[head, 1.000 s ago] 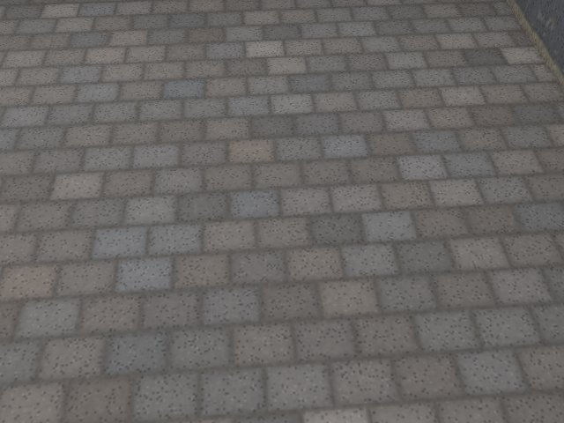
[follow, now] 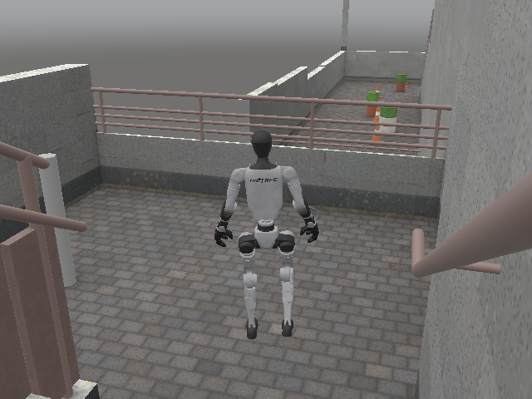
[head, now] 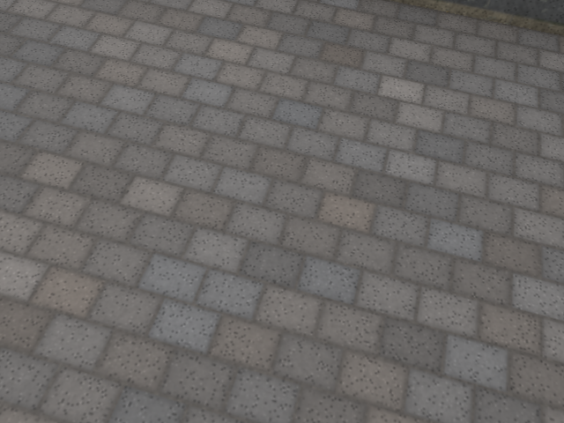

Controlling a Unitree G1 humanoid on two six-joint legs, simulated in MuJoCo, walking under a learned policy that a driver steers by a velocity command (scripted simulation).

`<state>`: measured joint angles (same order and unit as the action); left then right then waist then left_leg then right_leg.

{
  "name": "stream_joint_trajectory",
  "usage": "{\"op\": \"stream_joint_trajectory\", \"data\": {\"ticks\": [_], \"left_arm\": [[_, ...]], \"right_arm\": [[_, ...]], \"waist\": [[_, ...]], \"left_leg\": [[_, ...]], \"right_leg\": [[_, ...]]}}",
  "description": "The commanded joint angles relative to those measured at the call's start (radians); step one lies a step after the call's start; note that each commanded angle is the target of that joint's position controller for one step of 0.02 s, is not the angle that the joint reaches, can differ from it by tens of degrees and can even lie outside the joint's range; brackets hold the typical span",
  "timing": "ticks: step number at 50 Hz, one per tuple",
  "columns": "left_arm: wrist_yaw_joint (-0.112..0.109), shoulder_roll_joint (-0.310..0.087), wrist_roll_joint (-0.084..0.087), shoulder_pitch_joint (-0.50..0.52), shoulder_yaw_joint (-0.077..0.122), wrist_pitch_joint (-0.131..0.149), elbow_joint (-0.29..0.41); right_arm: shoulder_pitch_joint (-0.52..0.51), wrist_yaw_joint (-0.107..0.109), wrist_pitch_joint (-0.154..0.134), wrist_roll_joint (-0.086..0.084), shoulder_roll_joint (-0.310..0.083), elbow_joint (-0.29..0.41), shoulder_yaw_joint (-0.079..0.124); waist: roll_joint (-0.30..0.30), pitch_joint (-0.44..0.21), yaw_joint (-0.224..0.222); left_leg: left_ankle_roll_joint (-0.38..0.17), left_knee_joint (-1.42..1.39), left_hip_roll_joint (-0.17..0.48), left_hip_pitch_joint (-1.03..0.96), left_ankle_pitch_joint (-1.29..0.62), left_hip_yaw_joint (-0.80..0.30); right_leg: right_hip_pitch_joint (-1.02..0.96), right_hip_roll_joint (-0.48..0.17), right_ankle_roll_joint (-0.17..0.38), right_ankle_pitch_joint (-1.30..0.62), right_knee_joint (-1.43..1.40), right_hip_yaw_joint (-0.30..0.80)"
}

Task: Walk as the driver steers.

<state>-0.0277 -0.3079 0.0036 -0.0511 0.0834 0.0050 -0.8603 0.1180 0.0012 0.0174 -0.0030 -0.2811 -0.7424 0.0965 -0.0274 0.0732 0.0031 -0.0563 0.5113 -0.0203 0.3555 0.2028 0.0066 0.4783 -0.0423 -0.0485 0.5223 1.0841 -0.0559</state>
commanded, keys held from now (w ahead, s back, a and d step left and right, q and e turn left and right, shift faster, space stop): no key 0.58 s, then w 0.42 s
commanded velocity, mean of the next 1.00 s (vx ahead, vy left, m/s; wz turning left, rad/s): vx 0.12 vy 0.00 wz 0.11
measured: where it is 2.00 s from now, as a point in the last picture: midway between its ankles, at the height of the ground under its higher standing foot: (281, 402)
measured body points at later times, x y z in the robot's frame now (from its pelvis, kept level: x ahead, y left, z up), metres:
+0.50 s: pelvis +0.02 -0.03 +0.00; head +0.04 -0.04 +0.45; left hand +0.11 +0.24 -0.13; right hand +0.18 -0.28 -0.12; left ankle +0.04 +0.09 -0.74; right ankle +0.03 -0.15 -0.74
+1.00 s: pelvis +0.12 +0.00 +0.01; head +0.13 +0.02 +0.46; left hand +0.23 +0.28 -0.12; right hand +0.12 -0.26 -0.12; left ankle +0.05 +0.09 -0.74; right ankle +0.15 -0.14 -0.66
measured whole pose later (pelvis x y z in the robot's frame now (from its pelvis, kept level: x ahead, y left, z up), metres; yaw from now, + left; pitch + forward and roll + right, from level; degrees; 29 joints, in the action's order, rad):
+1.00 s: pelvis +0.12 +0.00 +0.01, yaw +5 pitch +1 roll +0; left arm 0.02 -0.29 0.03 -0.14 0.06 0.09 -0.94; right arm 0.40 -0.01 -0.09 -0.01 -0.22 -1.00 0.05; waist -0.03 0.00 0.04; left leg -0.05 0.32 -0.03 0.06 0.27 0.02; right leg 0.53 -0.06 0.05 0.27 1.04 -0.01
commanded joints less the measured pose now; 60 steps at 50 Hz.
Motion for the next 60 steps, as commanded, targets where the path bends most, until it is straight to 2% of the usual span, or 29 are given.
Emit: {"op": "stream_joint_trajectory", "data": {"ticks": [1,3,6,9,13,14,15,16,17,18,19,23,29,31,33,36,38,40,41,42,43,44,45,47,49,52,54,57,60], "left_arm": [[-0.011,-0.1,-0.005,-0.004,0.026,0.003,0.049],[-0.015,-0.08,0.0,-0.037,0.022,-0.002,0.04],[-0.017,-0.051,0.002,-0.024,0.007,-0.006,0.039],[-0.011,-0.06,0.005,-0.019,0.003,-0.009,0.034],[0.005,-0.056,0.004,-0.051,-0.001,0.0,0.016],[0.011,-0.046,-0.003,-0.077,-0.004,0.006,0.003],[0.015,-0.07,-0.02,-0.096,-0.004,0.01,-0.004],[0.013,-0.142,-0.034,-0.109,0.006,0.011,0.003],[0.018,-0.14,-0.031,-0.051,0.001,0.013,-0.004],[0.022,-0.073,-0.027,0.016,-0.015,0.019,0.016],[0.023,-0.061,-0.027,0.014,-0.018,0.026,0.009],[0.016,-0.076,-0.017,-0.048,-0.022,0.043,-0.026],[0.005,-0.058,-0.012,-0.075,-0.031,0.03,-0.051],[0.006,-0.069,-0.004,-0.104,-0.026,0.022,-0.071],[0.003,-0.1,0.01,-0.123,-0.016,0.019,-0.07],[0.0,-0.147,0.019,-0.161,0.002,0.044,-0.083],[0.006,-0.131,0.022,-0.119,0.001,0.056,-0.072],[0.017,-0.103,0.03,-0.046,-0.005,0.054,-0.05],[0.02,-0.057,0.024,-0.022,-0.018,0.059,-0.036],[0.021,-0.007,0.022,-0.004,-0.029,0.074,0.003],[0.018,-0.051,0.028,0.031,-0.02,0.089,0.022],[0.025,-0.072,0.045,0.001,-0.012,0.099,0.013],[0.033,-0.063,0.048,-0.028,-0.015,0.104,-0.004],[0.041,-0.064,0.03,-0.009,-0.008,0.106,-0.008],[0.054,-0.038,0.02,0.002,-0.011,0.098,-0.005],[0.057,0.004,0.011,0.095,-0.027,0.088,0.032],[0.06,0.018,0.016,0.162,-0.037,0.087,0.056],[0.067,0.001,0.025,0.221,-0.039,0.086,0.083],[0.079,-0.032,0.027,0.223,-0.031,0.093,0.102]], "right_arm": [[-0.028,0.022,-0.015,-0.01,-0.13,0.072,0.027],[-0.024,0.026,-0.016,0.006,-0.129,0.069,0.021],[-0.01,0.032,-0.017,0.01,-0.136,0.053,0.018],[-0.021,0.032,-0.013,0.018,-0.137,0.046,0.01],[-0.033,0.027,-0.008,0.01,-0.108,0.026,-0.011],[-0.028,0.027,-0.007,0.002,-0.093,0.017,-0.019],[0.009,0.026,-0.011,0.006,-0.073,0.006,-0.028],[0.052,0.024,-0.017,0.024,-0.052,0.002,-0.033],[0.057,0.024,-0.017,0.022,-0.041,0.014,-0.03],[0.017,0.024,-0.016,0.027,-0.077,0.003,-0.025],[-0.02,0.024,-0.013,0.024,-0.087,0.004,-0.019],[-0.015,0.024,0.003,0.014,-0.073,-0.03,-0.018],[0.002,0.023,-0.015,0.011,-0.063,-0.089,-0.017],[0.034,0.025,-0.015,0.004,-0.06,-0.121,-0.016],[0.03,0.026,-0.027,-0.007,-0.069,-0.12,-0.012],[-0.01,0.015,-0.071,-0.021,-0.043,-0.105,-0.016],[0.031,0.004,-0.091,-0.025,-0.039,-0.125,-0.014],[0.174,-0.001,-0.098,-0.025,-0.047,-0.196,-0.002],[0.263,0.003,-0.099,-0.02,-0.092,-0.226,0.014],[0.364,0.002,-0.103,-0.019,-0.189,-0.248,0.039],[0.39,-0.011,-0.117,-0.005,-0.172,-0.242,0.025],[0.327,-0.011,-0.129,0.001,-0.116,-0.226,0.005],[0.288,-0.013,-0.136,-0.001,-0.089,-0.209,-0.005],[0.249,-0.014,-0.131,-0.005,-0.072,-0.199,-0.018],[0.278,-0.009,-0.119,-0.001,-0.051,-0.209,-0.029],[0.302,0.009,-0.107,0.0,-0.084,-0.216,-0.026],[0.316,0.017,-0.105,0.001,-0.102,-0.22,-0.024],[0.354,0.017,-0.107,-0.008,-0.107,-0.242,-0.021],[0.341,0.017,-0.1,-0.017,-0.114,-0.251,-0.013]], "waist": [[0.112,-0.222,-0.016],[0.133,-0.228,-0.027],[0.147,-0.213,-0.012],[0.17,-0.195,0.002],[0.164,-0.16,-0.016],[0.149,-0.152,-0.037],[0.107,-0.162,-0.026],[-0.042,-0.174,0.018],[-0.19,-0.145,0.062],[-0.162,-0.126,0.052],[-0.147,-0.12,0.034],[-0.052,-0.087,0.007],[0.03,-0.088,-0.016],[0.016,-0.089,-0.021],[-0.034,-0.013,-0.031],[-0.135,0.068,-0.036],[-0.125,0.058,0.001],[-0.094,0.018,0.074],[0.007,-0.013,0.101],[0.277,-0.05,0.109],[0.289,-0.043,0.129],[0.179,-0.021,0.079],[0.136,-0.03,0.057],[0.089,-0.012,0.037],[0.113,-0.02,0.037],[0.094,0.008,0.056],[0.107,0.028,0.073],[0.127,0.06,0.082],[0.127,0.057,0.048]], "left_leg": [[-0.196,-0.141,0.248,-0.264,-0.537,-0.249],[-0.201,-0.153,0.229,-0.219,-0.532,-0.224],[-0.192,-0.161,0.22,-0.2,-0.454,-0.215],[-0.185,-0.174,0.22,-0.151,-0.33,-0.228],[-0.15,-0.131,0.202,-0.122,-0.224,-0.25],[-0.117,-0.11,0.177,-0.1,-0.187,-0.238],[-0.066,-0.081,0.14,-0.067,-0.113,-0.226],[-0.01,0.043,0.052,-0.013,0.019,-0.145],[0.03,0.022,-0.001,-0.038,0.151,-0.078],[0.046,0.002,0.024,-0.123,0.099,-0.08],[0.042,-0.012,0.021,-0.145,0.028,-0.078],[0.02,-0.044,0.039,-0.17,-0.069,-0.108],[0.026,-0.061,0.045,-0.151,-0.119,-0.113],[0.018,-0.034,0.006,-0.124,0.138,-0.073],[0.006,0.031,-0.015,0.003,0.354,-0.04],[0.001,0.2,0.02,0.113,0.213,0.009],[-0.024,0.14,0.041,0.042,0.214,0.011],[-0.037,-0.03,0.012,-0.246,0.118,0.03],[-0.06,-0.102,0.089,-0.358,0.137,-0.106],[-0.165,-0.262,0.273,-0.496,0.274,-0.472],[-0.257,-0.335,0.392,-0.529,0.235,-0.707],[-0.246,-0.302,0.389,-0.538,0.188,-0.636],[-0.209,-0.298,0.348,-0.537,0.144,-0.53],[-0.154,-0.329,0.306,-0.494,-0.011,-0.38],[-0.137,-0.352,0.26,-0.458,-0.167,-0.266],[-0.135,-0.381,0.225,-0.392,-0.25,-0.162],[-0.126,-0.406,0.206,-0.329,-0.224,-0.115],[-0.124,-0.426,0.232,-0.321,-0.201,-0.095],[-0.102,-0.373,0.277,-0.416,-0.308,-0.082]], "right_leg": [[0.148,-0.018,-0.012,-0.08,0.062,0.086],[0.086,-0.003,-0.021,-0.124,0.003,0.077],[0.026,-0.005,-0.027,-0.156,-0.154,0.079],[-0.066,-0.005,-0.022,-0.171,-0.268,0.071],[-0.194,0.014,0.007,-0.238,-0.508,0.043],[-0.269,0.022,0.025,-0.356,-0.652,0.032],[-0.35,-0.028,0.048,-0.465,-0.697,0.092],[-0.401,-0.165,0.099,-0.656,-0.7,0.225],[-0.263,-0.239,0.203,-0.566,-0.727,0.296],[-0.194,-0.204,0.201,-0.425,-0.754,0.281],[-0.189,-0.148,0.152,-0.327,-0.746,0.234],[-0.185,-0.067,0.079,-0.252,-0.718,0.143],[-0.237,-0.037,0.085,-0.301,-0.675,0.108],[-0.237,-0.023,0.106,-0.061,-0.692,0.107],[-0.219,-0.085,0.167,0.208,-0.757,0.212],[-0.242,-0.281,0.279,0.289,-0.897,0.48],[-0.219,-0.269,0.264,0.17,-0.877,0.43],[-0.084,-0.158,0.196,0.035,-0.778,0.262],[-0.005,-0.083,0.147,-0.089,-0.595,0.155],[0.178,0.057,0.071,-0.127,-0.26,-0.014],[0.321,0.074,0.072,0.046,-0.044,0.076],[0.39,0.014,0.097,0.005,0.073,0.134],[0.402,-0.021,0.12,-0.085,0.093,0.136],[0.386,-0.076,0.123,-0.23,0.015,0.121],[0.328,-0.078,0.097,-0.304,-0.065,0.082],[0.284,-0.056,0.054,-0.413,-0.26,0.039],[0.206,-0.028,0.046,-0.504,-0.4,0.015],[0.143,-0.008,0.06,-0.563,-0.5,0.009],[0.125,-0.007,0.105,-0.528,-0.558,0.03]]}}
